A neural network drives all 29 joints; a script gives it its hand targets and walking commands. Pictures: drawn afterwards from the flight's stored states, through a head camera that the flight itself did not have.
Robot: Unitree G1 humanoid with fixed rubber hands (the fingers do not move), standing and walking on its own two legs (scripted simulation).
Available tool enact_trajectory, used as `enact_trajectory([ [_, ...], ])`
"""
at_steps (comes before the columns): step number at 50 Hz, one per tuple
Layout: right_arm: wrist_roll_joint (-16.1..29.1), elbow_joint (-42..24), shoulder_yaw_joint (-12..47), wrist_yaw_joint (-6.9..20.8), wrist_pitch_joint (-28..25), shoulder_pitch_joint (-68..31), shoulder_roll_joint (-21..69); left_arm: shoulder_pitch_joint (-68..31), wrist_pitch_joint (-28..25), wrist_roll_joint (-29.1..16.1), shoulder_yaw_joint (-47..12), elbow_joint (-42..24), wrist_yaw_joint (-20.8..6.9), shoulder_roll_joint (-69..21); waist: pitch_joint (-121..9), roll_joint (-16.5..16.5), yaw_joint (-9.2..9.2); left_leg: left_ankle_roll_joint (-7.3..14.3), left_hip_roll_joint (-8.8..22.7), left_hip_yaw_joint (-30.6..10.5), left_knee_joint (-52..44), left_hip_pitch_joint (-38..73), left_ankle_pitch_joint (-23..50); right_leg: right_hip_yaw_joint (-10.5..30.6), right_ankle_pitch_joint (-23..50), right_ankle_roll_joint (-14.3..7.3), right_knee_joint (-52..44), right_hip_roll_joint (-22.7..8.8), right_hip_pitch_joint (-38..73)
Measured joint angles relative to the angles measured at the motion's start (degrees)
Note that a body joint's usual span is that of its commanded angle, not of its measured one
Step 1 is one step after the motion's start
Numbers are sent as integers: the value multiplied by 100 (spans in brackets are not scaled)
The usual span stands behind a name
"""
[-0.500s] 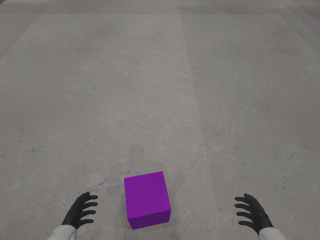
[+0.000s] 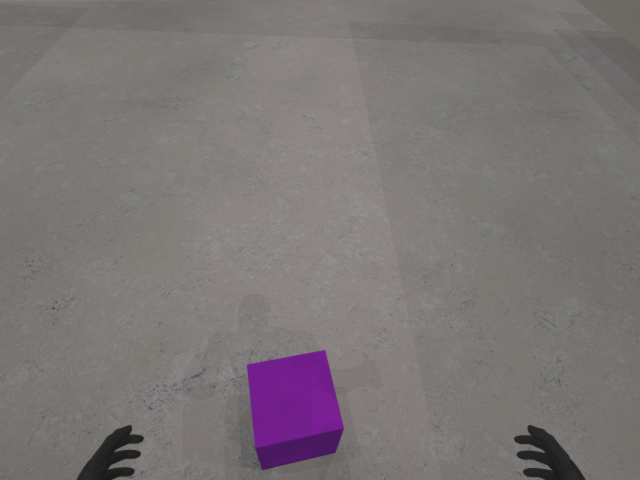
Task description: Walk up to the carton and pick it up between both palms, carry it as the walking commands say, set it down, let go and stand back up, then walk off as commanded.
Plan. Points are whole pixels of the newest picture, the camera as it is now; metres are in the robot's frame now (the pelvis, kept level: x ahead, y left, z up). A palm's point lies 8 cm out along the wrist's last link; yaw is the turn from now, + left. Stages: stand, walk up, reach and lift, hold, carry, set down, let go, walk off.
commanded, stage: stand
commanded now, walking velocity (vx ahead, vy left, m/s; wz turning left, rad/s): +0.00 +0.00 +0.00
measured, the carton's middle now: (293, 410) +0.39 +0.05 -0.65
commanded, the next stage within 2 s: walk off in 1.52 s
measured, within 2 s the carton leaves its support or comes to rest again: neither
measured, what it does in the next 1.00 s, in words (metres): stands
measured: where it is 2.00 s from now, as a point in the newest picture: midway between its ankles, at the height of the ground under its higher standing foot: outside the picture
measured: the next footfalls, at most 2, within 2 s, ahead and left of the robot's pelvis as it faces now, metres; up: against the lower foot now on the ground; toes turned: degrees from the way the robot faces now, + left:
none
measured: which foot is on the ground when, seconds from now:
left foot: down 0.00-1.00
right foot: down 0.00-1.00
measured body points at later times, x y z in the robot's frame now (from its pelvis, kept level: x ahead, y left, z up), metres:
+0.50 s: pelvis +0.00 +0.00 +0.00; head +0.00 +0.02 +0.45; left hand +0.12 +0.30 -0.11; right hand +0.11 -0.30 -0.10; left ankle -0.01 +0.11 -0.74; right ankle -0.04 -0.14 -0.74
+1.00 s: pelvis -0.02 +0.00 +0.01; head -0.02 +0.01 +0.46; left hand +0.08 +0.31 -0.11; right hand +0.08 -0.32 -0.10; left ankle -0.01 +0.11 -0.74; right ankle -0.04 -0.14 -0.74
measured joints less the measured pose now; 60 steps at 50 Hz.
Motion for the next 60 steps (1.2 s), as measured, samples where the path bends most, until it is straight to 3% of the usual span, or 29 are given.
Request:
enact_trajectory([
  [33,79,1155,146,7,-78,-229,-165,-217,-141,-51,-237,1199,49,145,2,91,6,13,7,85,-519,384,291,39,288,25,-468,-53,335],
  [60,136,1594,206,38,-93,-362,-262,-329,-173,-92,-258,1739,9,220,81,152,11,-34,59,48,-739,444,502,4,497,-6,-682,-22,394],
])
